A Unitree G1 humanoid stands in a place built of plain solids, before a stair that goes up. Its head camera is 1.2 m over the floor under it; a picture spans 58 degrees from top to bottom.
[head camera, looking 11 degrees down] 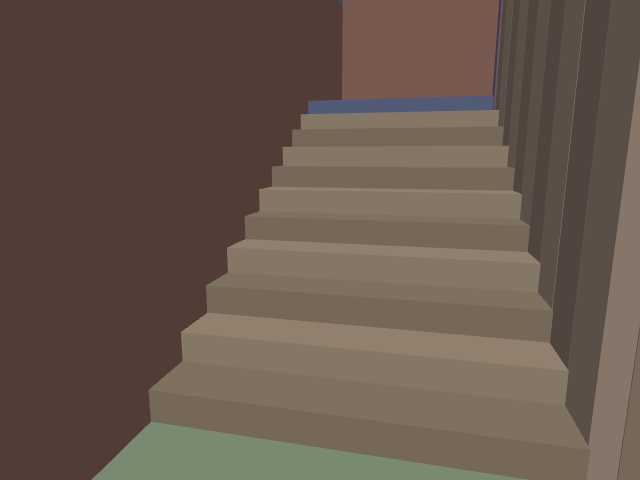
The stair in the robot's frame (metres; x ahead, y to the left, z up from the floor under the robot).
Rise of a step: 0.16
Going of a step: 0.29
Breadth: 1.80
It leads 13 degrees to the right of straight ahead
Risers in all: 11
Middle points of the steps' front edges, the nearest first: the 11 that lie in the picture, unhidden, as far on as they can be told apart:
1.59 -0.10 0.16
1.87 -0.16 0.32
2.16 -0.23 0.48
2.44 -0.30 0.64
2.72 -0.36 0.80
3.00 -0.43 0.96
3.28 -0.49 1.12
3.57 -0.56 1.28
3.85 -0.62 1.44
4.13 -0.69 1.60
4.41 -0.76 1.76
